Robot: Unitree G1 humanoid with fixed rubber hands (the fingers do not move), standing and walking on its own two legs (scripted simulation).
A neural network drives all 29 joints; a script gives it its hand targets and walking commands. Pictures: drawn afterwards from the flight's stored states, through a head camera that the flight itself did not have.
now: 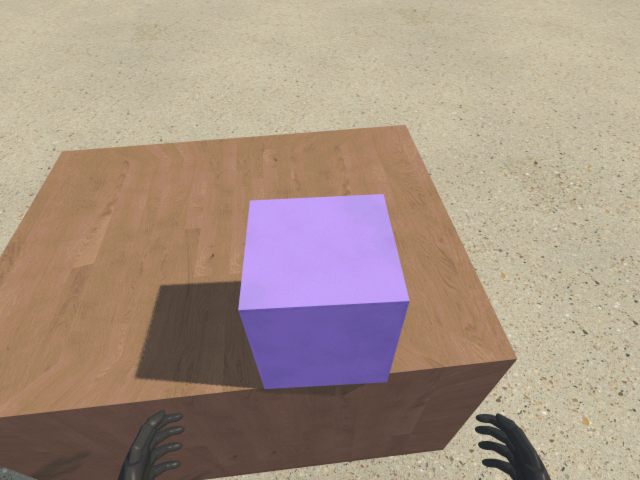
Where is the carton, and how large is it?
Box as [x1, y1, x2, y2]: [238, 194, 409, 388]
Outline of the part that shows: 383,194 250,200 238,310 264,388 381,382 387,380 409,300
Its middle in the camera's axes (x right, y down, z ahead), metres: +0.00 +0.08 +0.63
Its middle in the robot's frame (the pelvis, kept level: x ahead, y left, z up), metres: +0.41 +0.04 -0.05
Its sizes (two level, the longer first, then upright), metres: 0.210 0.200 0.250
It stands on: a pedestal, 0.60 m high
